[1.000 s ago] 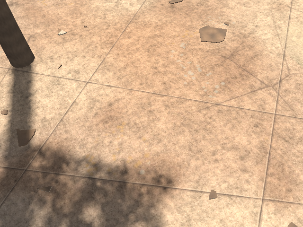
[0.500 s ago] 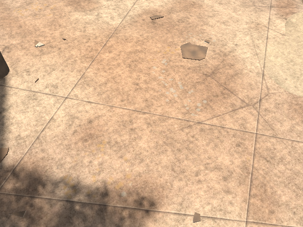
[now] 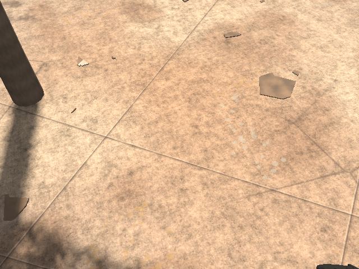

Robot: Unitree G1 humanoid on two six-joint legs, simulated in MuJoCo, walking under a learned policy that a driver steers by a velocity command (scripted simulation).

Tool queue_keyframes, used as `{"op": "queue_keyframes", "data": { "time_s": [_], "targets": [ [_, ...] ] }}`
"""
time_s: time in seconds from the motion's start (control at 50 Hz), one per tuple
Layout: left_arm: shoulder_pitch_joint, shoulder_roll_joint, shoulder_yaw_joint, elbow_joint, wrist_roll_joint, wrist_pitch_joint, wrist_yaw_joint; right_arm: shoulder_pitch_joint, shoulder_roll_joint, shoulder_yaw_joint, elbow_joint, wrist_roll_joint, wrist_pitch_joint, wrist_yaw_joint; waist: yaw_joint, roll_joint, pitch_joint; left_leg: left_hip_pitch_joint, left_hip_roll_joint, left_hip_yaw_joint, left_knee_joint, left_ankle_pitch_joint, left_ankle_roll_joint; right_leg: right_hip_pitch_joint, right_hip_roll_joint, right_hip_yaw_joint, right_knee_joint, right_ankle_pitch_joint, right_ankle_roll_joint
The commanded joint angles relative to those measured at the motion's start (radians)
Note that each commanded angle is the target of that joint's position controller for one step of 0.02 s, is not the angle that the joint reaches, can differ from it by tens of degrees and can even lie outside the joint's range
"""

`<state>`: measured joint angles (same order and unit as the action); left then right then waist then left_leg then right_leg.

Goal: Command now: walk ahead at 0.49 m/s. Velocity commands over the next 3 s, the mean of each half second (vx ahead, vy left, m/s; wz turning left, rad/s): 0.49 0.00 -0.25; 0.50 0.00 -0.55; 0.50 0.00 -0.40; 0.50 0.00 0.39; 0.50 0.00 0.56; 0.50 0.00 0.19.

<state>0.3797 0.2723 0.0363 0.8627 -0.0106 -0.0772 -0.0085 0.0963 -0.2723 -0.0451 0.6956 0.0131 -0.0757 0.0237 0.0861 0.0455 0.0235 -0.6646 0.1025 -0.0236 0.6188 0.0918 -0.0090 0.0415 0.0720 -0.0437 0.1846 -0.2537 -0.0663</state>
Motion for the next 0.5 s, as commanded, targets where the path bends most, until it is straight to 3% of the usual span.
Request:
{"op": "queue_keyframes", "data": {
  "time_s": [0.02, 0.08, 0.1, 0.12, 0.14, 0.16, 0.18, 0.2, 0.22, 0.24, 0.26, 0.28, 0.32, 0.36, 0.44, 0.5],
  "targets": [
    [0.050, 0.176, 0.043, -0.021, -0.007, 0.006, 0.008, -0.164, -0.049, -0.004, -0.114, 0.006, -0.027, 0.021, 0.013, -0.087, 0.087, -0.025, -0.032, 0.023, -0.083, 0.005, 0.019, -0.006, -0.299, 0.122, -0.036, 0.324, -0.129],
    [0.043, 0.197, 0.051, -0.012, -0.009, 0.021, 0.015, -0.140, -0.081, -0.015, -0.119, 0.005, -0.030, 0.033, -0.031, -0.117, 0.049, 0.045, -0.067, 0.037, -0.124, -0.109, 0.063, 0.084, -0.327, 0.121, 0.059, 0.548, -0.105],
    [0.034, 0.211, 0.056, -0.014, -0.008, 0.025, 0.018, -0.087, -0.105, -0.026, -0.107, 0.003, -0.029, 0.031, -0.065, -0.139, 0.002, 0.134, -0.097, 0.059, -0.120, -0.152, 0.082, 0.100, -0.322, 0.115, 0.132, 0.726, -0.095],
    [0.021, 0.210, 0.053, -0.015, -0.006, 0.032, 0.019, 0.035, -0.141, -0.046, -0.076, 0.001, -0.028, 0.022, -0.138, -0.139, -0.080, 0.318, -0.126, 0.081, -0.146, -0.142, 0.112, 0.071, -0.290, 0.097, 0.285, 0.867, -0.076],
    [0.009, 0.187, 0.041, -0.029, 0.002, 0.033, 0.021, 0.209, -0.188, -0.066, -0.036, -0.004, -0.025, 0.008, -0.221, -0.127, -0.205, 0.621, -0.060, 0.020, -0.113, -0.108, 0.155, -0.088, -0.249, 0.082, 0.506, 0.765, -0.046],
    [0.104, 0.072, 0.007, -0.064, 0.016, 0.018, 0.015, 0.337, -0.291, -0.088, -0.018, -0.032, -0.021, -0.003, -0.200, 0.077, -0.388, 1.054, 0.223, -0.376, -0.087, -0.175, 0.279, -0.477, -0.108, 0.046, 0.901, 0.281, 0.015],
    [0.131, 0.065, -0.001, -0.042, -0.005, -0.002, 0.008, 0.359, -0.224, -0.072, -0.006, -0.021, -0.018, -0.001, -0.200, 0.195, -0.497, 1.144, 0.335, -0.709, -0.249, -0.330, 0.352, -0.667, -0.011, 0.167, 1.104, -0.315, 0.034],
    [0.030, 0.176, 0.032, -0.064, -0.037, -0.013, 0.004, 0.296, -0.164, -0.053, -0.009, -0.013, -0.015, -0.004, -0.214, 0.103, -0.313, 1.003, 0.296, -0.577, -0.295, -0.411, 0.292, -0.760, -0.076, 0.205, 1.163, -0.279, 0.027],
    [-0.048, 0.180, 0.034, -0.090, -0.046, -0.016, 0.004, 0.230, -0.135, -0.043, -0.011, -0.011, -0.013, -0.008, -0.187, 0.059, -0.181, 0.844, 0.256, -0.420, -0.325, -0.388, 0.252, -0.768, -0.131, 0.164, 1.129, -0.186, 0.024],
    [-0.084, 0.161, 0.034, -0.097, -0.034, -0.012, 0.007, 0.173, -0.107, -0.035, -0.004, -0.015, -0.017, -0.005, -0.151, 0.008, -0.092, 0.697, 0.212, -0.318, -0.372, -0.323, 0.229, -0.737, -0.166, 0.149, 1.065, -0.118, 0.032],
    [-0.071, 0.151, 0.042, -0.090, -0.023, 0.002, 0.011, 0.132, -0.081, -0.029, -0.002, -0.021, -0.028, -0.003, -0.114, 0.031, -0.054, 0.605, 0.173, -0.230, -0.410, -0.273, 0.210, -0.684, -0.197, 0.155, 1.014, -0.065, 0.037],
    [-0.034, 0.128, 0.040, -0.076, -0.023, 0.018, 0.012, 0.107, -0.077, -0.030, 0.003, -0.026, -0.036, -0.001, -0.088, 0.052, -0.041, 0.538, 0.155, -0.175, -0.446, -0.248, 0.205, -0.625, -0.210, 0.156, 1.001, -0.031, 0.046],
    [-0.014, 0.088, 0.037, -0.071, -0.023, 0.043, 0.015, 0.089, -0.082, -0.037, 0.023, -0.026, -0.052, 0.000, -0.064, 0.038, -0.013, 0.472, 0.149, -0.085, -0.492, -0.167, 0.213, -0.612, -0.218, 0.154, 0.980, 0.001, 0.063],
    [-0.058, 0.084, 0.039, -0.093, -0.018, 0.053, 0.020, 0.089, -0.100, -0.044, 0.044, -0.031, -0.059, -0.004, -0.063, 0.023, 0.019, 0.466, 0.144, -0.010, -0.512, -0.103, 0.212, -0.669, -0.222, 0.167, 0.921, 0.077, 0.076],
    [-0.167, 0.066, 0.032, -0.130, -0.012, 0.036, -0.001, 0.105, -0.128, -0.050, 0.067, -0.030, -0.049, -0.021, -0.096, 0.002, 0.040, 0.516, 0.104, 0.130, -0.516, -0.030, 0.184, -0.682, -0.206, 0.124, 0.664, 0.302, 0.076],
    [-0.284, 0.042, 0.019, -0.176, -0.010, 0.030, -0.023, 0.163, -0.159, -0.059, 0.091, -0.019, -0.034, -0.030, -0.148, -0.025, 0.069, 0.597, 0.134, 0.172, -0.510, -0.011, 0.180, -0.698, -0.194, 0.063, 0.529, 0.344, 0.060]
  ]
}}
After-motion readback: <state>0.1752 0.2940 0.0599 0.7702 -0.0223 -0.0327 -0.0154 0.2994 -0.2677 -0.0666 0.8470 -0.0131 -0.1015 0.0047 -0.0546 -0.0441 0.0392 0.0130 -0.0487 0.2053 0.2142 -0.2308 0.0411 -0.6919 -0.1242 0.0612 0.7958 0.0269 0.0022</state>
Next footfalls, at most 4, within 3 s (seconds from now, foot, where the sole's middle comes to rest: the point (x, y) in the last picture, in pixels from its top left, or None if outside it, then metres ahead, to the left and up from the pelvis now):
0.14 left None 0.28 0.14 -0.78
0.68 right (245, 256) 0.54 -0.14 -0.78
1.16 left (226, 176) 0.88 -0.07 -0.78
1.62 right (308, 174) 0.91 -0.42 -0.78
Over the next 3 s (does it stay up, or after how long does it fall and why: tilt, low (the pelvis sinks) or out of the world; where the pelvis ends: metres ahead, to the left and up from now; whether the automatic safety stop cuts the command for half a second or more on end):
stays up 1.56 -0.44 0.00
